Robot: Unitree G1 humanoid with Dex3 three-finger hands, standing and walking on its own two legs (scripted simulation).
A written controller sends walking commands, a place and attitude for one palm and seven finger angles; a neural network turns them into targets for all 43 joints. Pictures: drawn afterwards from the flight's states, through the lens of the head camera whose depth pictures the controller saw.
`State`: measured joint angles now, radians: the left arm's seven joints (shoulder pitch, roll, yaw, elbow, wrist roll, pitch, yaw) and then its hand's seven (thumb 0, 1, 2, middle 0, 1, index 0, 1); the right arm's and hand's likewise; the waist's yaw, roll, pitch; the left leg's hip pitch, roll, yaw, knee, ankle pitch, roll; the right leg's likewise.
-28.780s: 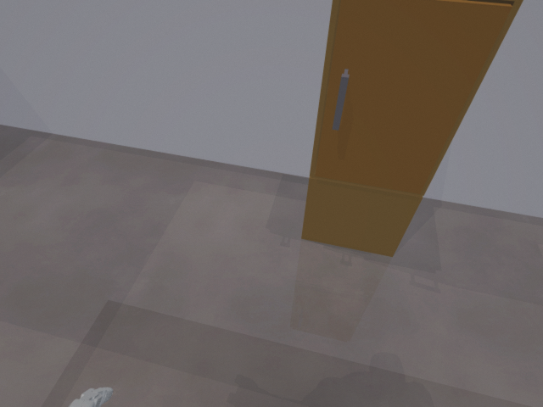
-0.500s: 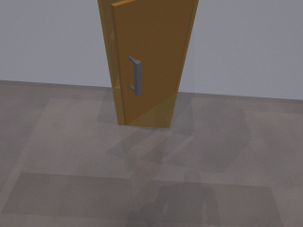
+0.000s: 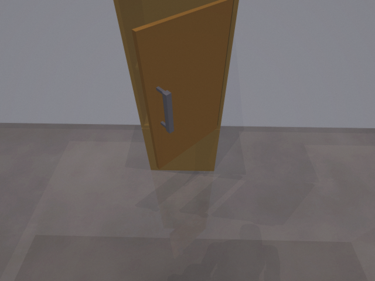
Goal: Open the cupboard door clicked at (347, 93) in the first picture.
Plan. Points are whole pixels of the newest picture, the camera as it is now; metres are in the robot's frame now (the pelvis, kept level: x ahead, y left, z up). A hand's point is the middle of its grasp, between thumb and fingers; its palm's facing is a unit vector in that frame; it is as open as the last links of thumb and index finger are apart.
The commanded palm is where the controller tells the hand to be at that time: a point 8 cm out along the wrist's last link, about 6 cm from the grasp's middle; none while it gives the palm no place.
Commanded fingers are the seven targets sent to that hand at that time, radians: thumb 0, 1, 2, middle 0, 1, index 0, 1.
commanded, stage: let the arm hang, fingers relaxed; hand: left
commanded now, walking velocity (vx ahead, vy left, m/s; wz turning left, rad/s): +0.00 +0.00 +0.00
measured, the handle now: (164, 110) +0.63 +0.11 -0.02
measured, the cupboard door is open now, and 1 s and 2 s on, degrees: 44 44 44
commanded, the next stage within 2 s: look to check the result in 0.20 s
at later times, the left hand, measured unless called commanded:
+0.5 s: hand out of the picture +0.00 +0.18 -0.17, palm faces +0.04 -0.98 -0.20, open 7.4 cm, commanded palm none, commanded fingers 0.00 0.90 0.90 -0.20 -0.30 -0.20 -0.30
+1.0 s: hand out of the picture +0.04 +0.19 -0.17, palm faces +0.02 -0.98 -0.21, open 7.4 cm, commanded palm none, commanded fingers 0.00 0.90 0.90 -0.20 -0.30 -0.20 -0.30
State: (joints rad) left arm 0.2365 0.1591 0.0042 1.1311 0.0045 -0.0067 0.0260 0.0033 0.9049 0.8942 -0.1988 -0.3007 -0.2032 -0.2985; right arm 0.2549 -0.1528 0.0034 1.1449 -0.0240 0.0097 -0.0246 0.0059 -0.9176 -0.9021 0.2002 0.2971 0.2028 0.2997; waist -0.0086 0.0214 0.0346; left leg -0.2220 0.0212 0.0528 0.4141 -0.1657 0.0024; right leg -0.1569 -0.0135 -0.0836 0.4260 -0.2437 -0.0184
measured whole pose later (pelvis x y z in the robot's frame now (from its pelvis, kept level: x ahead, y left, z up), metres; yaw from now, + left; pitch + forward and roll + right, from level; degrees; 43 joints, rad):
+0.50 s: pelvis +0.01 +0.00 +0.00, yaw +0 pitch -1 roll +0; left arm 0.27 0.15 0.01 1.16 0.00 -0.01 0.03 0.00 0.90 0.89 -0.20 -0.30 -0.20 -0.30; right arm 0.24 -0.15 0.00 1.15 -0.02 0.00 -0.03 0.00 -0.92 -0.90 0.20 0.30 0.20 0.30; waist 0.00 0.01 0.06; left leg -0.20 0.02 0.05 0.40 -0.18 0.01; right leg -0.13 -0.02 -0.08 0.40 -0.25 -0.01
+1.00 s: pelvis +0.02 +0.00 +0.00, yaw -2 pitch -1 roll +0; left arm 0.23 0.17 0.03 1.13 0.01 0.01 0.02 0.00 0.90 0.89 -0.20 -0.30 -0.20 -0.30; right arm 0.20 -0.17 -0.01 1.13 -0.02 0.01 -0.04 0.00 -0.91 -0.90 0.20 0.30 0.20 0.30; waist 0.01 0.01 0.06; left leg -0.20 0.03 0.08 0.43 -0.21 0.00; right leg -0.14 -0.01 -0.06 0.42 -0.27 -0.01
